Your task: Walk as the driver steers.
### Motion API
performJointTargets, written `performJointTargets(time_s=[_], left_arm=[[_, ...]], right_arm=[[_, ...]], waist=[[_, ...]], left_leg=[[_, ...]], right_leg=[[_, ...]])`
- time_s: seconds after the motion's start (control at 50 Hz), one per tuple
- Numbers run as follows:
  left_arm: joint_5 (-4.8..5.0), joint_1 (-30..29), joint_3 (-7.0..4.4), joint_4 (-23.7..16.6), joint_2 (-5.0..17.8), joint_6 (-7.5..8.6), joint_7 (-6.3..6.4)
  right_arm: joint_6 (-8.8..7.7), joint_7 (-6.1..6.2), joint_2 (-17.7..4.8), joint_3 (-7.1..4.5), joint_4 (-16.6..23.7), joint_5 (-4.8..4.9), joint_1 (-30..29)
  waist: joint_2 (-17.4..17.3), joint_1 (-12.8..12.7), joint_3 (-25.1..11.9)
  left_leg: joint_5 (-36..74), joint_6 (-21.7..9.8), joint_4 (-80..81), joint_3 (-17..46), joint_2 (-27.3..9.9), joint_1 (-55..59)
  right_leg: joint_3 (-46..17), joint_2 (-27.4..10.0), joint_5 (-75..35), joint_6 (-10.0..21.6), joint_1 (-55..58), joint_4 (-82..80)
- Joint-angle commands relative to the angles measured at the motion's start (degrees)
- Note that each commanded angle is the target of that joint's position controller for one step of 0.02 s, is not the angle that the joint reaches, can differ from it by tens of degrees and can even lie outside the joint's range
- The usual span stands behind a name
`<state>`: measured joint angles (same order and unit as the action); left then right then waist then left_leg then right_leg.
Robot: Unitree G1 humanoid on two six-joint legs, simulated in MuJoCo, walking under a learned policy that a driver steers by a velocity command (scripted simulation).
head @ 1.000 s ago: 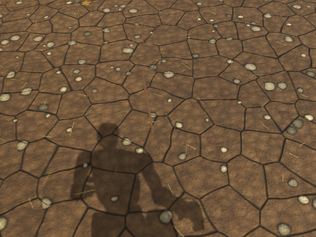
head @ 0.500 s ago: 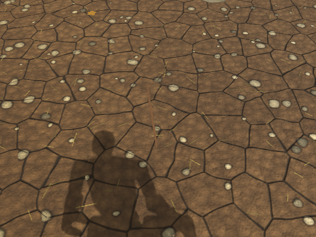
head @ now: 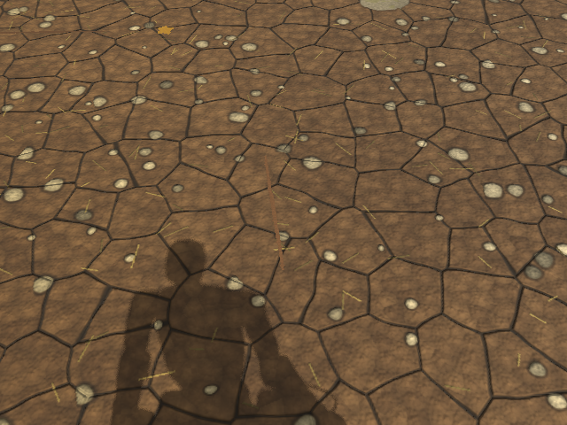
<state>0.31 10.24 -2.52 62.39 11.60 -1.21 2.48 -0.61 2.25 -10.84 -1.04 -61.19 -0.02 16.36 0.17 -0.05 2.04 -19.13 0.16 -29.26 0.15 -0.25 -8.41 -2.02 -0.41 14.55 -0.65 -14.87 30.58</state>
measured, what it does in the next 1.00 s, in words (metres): walks ahead: left foot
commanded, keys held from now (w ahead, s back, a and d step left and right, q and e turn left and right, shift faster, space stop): w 1.00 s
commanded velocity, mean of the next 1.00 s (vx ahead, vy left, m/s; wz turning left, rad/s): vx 0.41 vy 0.00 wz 0.00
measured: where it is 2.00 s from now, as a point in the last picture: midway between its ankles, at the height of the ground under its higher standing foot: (296, 243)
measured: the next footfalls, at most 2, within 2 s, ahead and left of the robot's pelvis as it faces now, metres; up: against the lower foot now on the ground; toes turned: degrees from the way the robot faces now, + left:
left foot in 0.66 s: +0.44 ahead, +0.12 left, +0.00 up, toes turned +3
right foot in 1.22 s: +0.76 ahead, -0.12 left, +0.00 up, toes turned -2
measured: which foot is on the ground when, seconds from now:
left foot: down 0.00-0.18, up 0.20-0.64, down 0.66-1.00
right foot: down 0.00-0.68, up 0.70-1.00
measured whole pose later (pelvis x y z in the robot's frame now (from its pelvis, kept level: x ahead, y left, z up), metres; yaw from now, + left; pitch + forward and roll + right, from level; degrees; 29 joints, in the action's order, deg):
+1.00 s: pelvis +0.44 +0.03 +0.01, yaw +0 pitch +1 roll +2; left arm 0.5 5.6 -3.8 52.5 14.9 4.7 0.7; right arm -5.5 -0.4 -12.8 -2.3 -58.8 -0.1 20.9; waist 2.0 3.5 -0.3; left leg -9.9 -4.1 -12.2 -3.4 4.5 -3.4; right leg -2.4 -8.3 -1.2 1.0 -40.5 45.7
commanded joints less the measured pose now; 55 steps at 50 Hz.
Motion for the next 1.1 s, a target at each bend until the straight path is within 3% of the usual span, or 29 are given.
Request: performJointTargets(time_s=[0.02, 0.06, 0.08, 0.1, 0.12, 0.16, 0.18, 0.2, 0.22, 0.24, 0.26, 0.3, 0.34, 0.44, 0.54, 0.6, 0.62, 0.64, 0.66, 0.68, 0.7, 0.72, 0.74, 0.76, 0.8, 0.86, 0.94, 1.02, 1.1], left_arm=[[0.35, 0.2, -1.05, -1.3, 5.8, 0.91, 0.11], [0.63, -2.3, -0.54, -2.7, 3.5, 2.9, -0.71], [0.8, -2.8, -0.4, -3.1, 3.0, 3.84, -1.25], [1.17, -2.2, -0.4, -3.2, 2.9, 4.61, -1.76], [1.56, -0.8, -0.34, -3.0, 2.6, 5.23, -2.13], [1.58, 8.0, -1.08, 0.6, 3.3, 5.83, -2.32], [1.11, 14.0, -1.96, 2.7, 5.5, 5.88, -2.3], [1.19, 21.8, -3.5, 3.8, 11.4, 6.06, -2.26], [0.26, 25.2, -3.24, 4.2, 13.2, 6.99, -3.18], [-0.07, 19.1, -1.78, 2.6, 9.3, 7.83, -3.21], [0.09, 14.9, -1.01, 0.9, 6.9, 8.27, -3.34], [0.21, 11.4, -0.14, -0.6, 5.6, 8.14, -3.68], [-0.26, 14.5, 0.64, 0.0, 3.9, 7.33, -3.22], [-0.66, 17.1, 0.44, -0.7, 7.7, 6.33, -1.47], [0.56, 19.9, -0.27, 0.0, 8.6, 6.21, -1.18], [0.48, 18.2, -1.07, -0.5, 10.1, 5.61, -1.17], [0.2, 17.3, -1.37, -0.9, 10.8, 5.21, -1.2], [-0.18, 16.4, -1.22, -1.3, 10.4, 4.68, -1.24], [-0.8, 15.8, -0.54, -2.7, 9.2, 4.56, -1.41], [-0.48, 23.0, 1.72, -3.5, 0.3, 5.72, -2.16], [0.76, 19.3, 0.57, -3.9, 3.2, 8.28, -2.88], [2.32, 14.6, -0.19, -5.0, 7.6, 8.97, -2.93], [2.5, 11.1, -0.42, -6.1, 8.2, 9.22, -2.47], [1.81, 9.3, -0.9, -6.5, 8.1, 8.95, -1.87], [1.17, 11.5, -1.2, -6.1, 5.8, 7.1, -1.4], [0.7, 8.5, -1.52, -7.7, 5.4, 5.72, -1.18], [-0.07, -1.5, -1.81, -11.2, 6.0, 6.03, -1.51], [0.4, -9.9, -1.07, -13.5, 4.9, 6.58, -2.52], [0.86, -15.7, -0.53, -16.0, 5.2, 7.01, -3.91]], right_arm=[[-0.19, 0.58, -8.4, -1.86, 1.3, 0.76, 4.1], [-1.27, 0.48, -11.5, -2.99, 1.1, 1.52, 6.9], [-1.8, 0.37, -12.3, -3.47, 1.2, 1.71, 6.5], [-2.27, 0.19, -11.7, -3.39, 1.8, 1.57, 5.1], [-2.62, -0.11, -10.8, -3.23, 2.5, 1.7, 3.1], [-2.61, -0.69, -9.8, -2.97, 4.0, 2.16, -0.9], [-2.93, -0.84, -8.7, -2.65, 4.9, 1.91, -2.2], [-3.64, -0.87, -5.1, -1.76, 6.5, 1.47, -2.8], [-4.61, -0.72, -4.7, -1.75, 8.4, 2.18, -4.0], [-5.2, -1.07, -6.6, -2.24, 8.5, 3.13, -4.2], [-5.65, -1.65, -6.4, -2.19, 8.0, 3.21, -3.6], [-6.04, -1.81, -7.9, -3.14, 7.6, 1.98, -4.3], [-5.54, -2.46, -7.0, -3.44, 7.7, 1.6, -5.2], [-4.81, -3.08, -3.6, -1.97, 12.5, 1.35, -17.4], [-4.94, -4.44, -5.2, -1.46, 15.6, 1.94, -24.4], [-5.43, -5.07, -7.8, -2.37, 15.9, 1.82, -21.7], [-5.43, -4.94, -9.6, -3.29, 14.8, 1.77, -16.9], [-5.24, -4.58, -11.9, -4.72, 11.8, 1.95, -7.0], [-4.93, -4.01, -15.0, -5.86, 9.2, 1.64, 3.7], [-4.72, -4.01, -19.9, -6.76, 7.5, 0.34, 9.9], [-4.89, -4.15, -15.5, -4.8, 8.7, -0.66, 6.7], [-5.19, -4.17, -12.4, -4.31, 8.3, 0.63, 2.4], [-5.53, -4.31, -10.3, -3.45, 9.7, 0.85, -3.1], [-5.9, -4.65, -8.8, -3.05, 10.0, 0.28, -6.6], [-6.33, -5.12, -6.4, -2.29, 9.3, -0.47, -8.3], [-6.46, -4.23, -8.3, -2.51, 7.4, -0.34, -5.0], [-5.92, -2.46, -10.2, -2.77, 6.2, -0.19, 0.0], [-5.52, -1.84, -11.2, -2.86, 5.0, 0.56, 4.5], [-4.39, -1.65, -11.5, -3.23, 3.1, 0.92, 8.6]], waist=[[-4.2, 0.9, 4.6], [-9.8, 2.2, 7.3], [-11.1, 2.2, 8.9], [-10.6, 1.1, 9.6], [-10.2, -0.4, 9.9], [-7.2, -4.6, 7.5], [-2.0, -6.4, 5.0], [13.0, -8.3, 1.2], [17.6, -8.4, -0.5], [8.9, -4.9, 3.3], [5.9, -3.3, 4.6], [3.6, -1.7, 4.9], [4.8, -1.9, 3.4], [3.8, -3.8, 5.4], [4.6, -4.1, 7.7], [5.5, -0.6, 4.1], [6.8, 2.3, 0.2], [6.8, 7.1, -5.6], [3.9, 11.2, -12.7], [-12.6, 7.1, -23.0], [-12.5, 7.0, -23.0], [-10.3, 6.3, -14.6], [-5.0, 4.1, -9.1], [-2.0, 2.1, -5.7], [-4.2, -1.4, -4.0], [-4.1, -1.9, -1.0], [-2.7, 0.3, 1.1], [-2.7, 3.1, 2.2], [-2.6, 4.5, 3.8]], left_leg=[[-24.2, -5.3, 11.4, 6.3, -3.8, -9.0], [-30.7, -10.2, 17.8, 18.5, -12.7, -7.0], [-29.7, -12.6, 19.9, 23.7, -16.9, -8.0], [-27.1, -13.2, 20.0, 24.6, -18.1, -8.4], [-23.6, -12.2, 18.6, 22.4, -17.2, -9.0], [-15.6, -8.2, 11.7, 12.7, -10.4, -15.0], [-6.4, -6.0, 1.4, 7.2, -6.3, -18.9], [-3.1, -2.1, -19.2, -2.4, 0.7, -28.1], [-12.9, -2.0, -33.6, 1.6, 3.3, -35.5], [-10.0, -3.4, -41.5, 5.4, -0.9, -39.7], [-3.8, -4.8, -42.7, 5.6, -3.3, -40.6], [5.0, -5.2, -37.0, 3.9, -6.5, -38.8], [8.7, -3.9, -32.6, 1.6, -6.8, -35.6], [17.1, -0.8, -14.5, -1.7, -5.0, -33.7], [20.9, -2.3, -4.2, -2.1, -3.4, -29.2], [17.1, -5.0, -1.8, -2.8, -1.3, -22.6], [15.5, -6.1, -2.5, -4.2, 0.7, -15.5], [15.0, -7.7, -2.4, -5.2, 2.6, -3.3], [12.5, -10.6, -3.7, 3.3, -4.7, 14.6], [-3.9, -20.3, 4.2, 33.4, -20.3, 33.5], [-4.1, -20.1, 13.1, 45.7, -21.7, 32.0], [-3.4, -16.7, 13.9, 36.7, -20.1, 24.4], [2.4, -14.9, 15.1, 27.7, -18.0, 14.3], [7.9, -13.7, 16.7, 21.3, -15.9, 5.5], [11.4, -12.6, 19.8, 13.9, -12.3, -3.1], [13.5, -14.0, 23.1, 9.7, -11.4, -6.5], [16.2, -13.3, 24.2, 7.6, -11.3, -2.2], [16.9, -11.7, 24.3, 4.0, -10.2, 0.7], [18.9, -11.5, 21.0, 4.0, -13.2, 9.1]], right_leg=[[3.6, 3.0, 19.0, 2.6, -3.4, 0.6], [5.9, 2.9, 12.3, 2.5, -9.7, 9.9], [4.5, 0.7, 9.3, 3.1, -11.0, 14.1], [3.6, -0.7, 9.8, 4.1, -11.4, 14.7], [3.7, -1.2, 11.1, 5.1, -9.3, 10.7], [6.1, 1.6, 5.9, 5.4, 7.0, -2.0], [0.2, -1.1, 4.1, 5.7, 14.8, -5.2], [-20.0, -12.5, 12.0, 11.1, 23.2, -15.2], [-40.9, -21.8, 17.1, 17.8, 24.1, -22.7], [-38.4, -22.6, 18.1, 17.4, 21.1, -22.0], [-30.5, -19.6, 16.4, 15.2, 19.2, -21.8], [-18.7, -15.2, 3.9, 11.4, 17.1, -22.7], [-11.1, -12.0, -7.1, 10.1, 16.6, -22.9], [-4.5, -10.7, -15.2, 10.9, 12.5, -25.1], [-2.1, -13.0, -16.4, 10.7, 14.7, -25.7], [-0.5, -14.6, -33.2, 9.0, 20.2, -18.8], [0.5, -14.2, -44.5, 8.3, 20.7, -12.7], [2.3, -11.9, -50.9, 6.9, 18.1, -1.4], [3.3, -9.4, -39.2, 5.2, 5.7, 15.1], [3.1, 2.4, -2.0, 1.3, -15.6, 38.9], [-5.8, 2.8, 15.9, 2.9, -23.7, 47.8], [-5.4, -0.2, 13.3, 3.9, -26.8, 50.8], [-3.7, -3.6, 7.5, 4.4, -25.4, 48.5], [-2.7, -5.9, 3.3, 4.4, -22.4, 44.8], [-2.9, -8.3, 0.2, 4.5, -16.0, 39.8], [-1.7, -9.2, -3.0, 3.3, -18.4, 33.7], [-1.1, -9.0, -15.1, 1.4, -25.9, 19.2], [1.6, -6.2, -22.3, 1.1, -23.1, 6.5], [1.5, -5.1, -18.7, 2.1, -25.1, 0.9]])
